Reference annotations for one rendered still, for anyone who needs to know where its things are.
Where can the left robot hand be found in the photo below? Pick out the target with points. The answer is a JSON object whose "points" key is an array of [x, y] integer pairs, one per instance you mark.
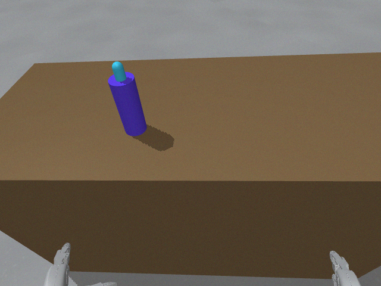
{"points": [[57, 274]]}

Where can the bottle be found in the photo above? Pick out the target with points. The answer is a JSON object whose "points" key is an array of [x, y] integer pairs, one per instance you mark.
{"points": [[126, 97]]}

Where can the right robot hand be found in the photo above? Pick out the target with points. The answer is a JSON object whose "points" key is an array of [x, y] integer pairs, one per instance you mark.
{"points": [[342, 276]]}

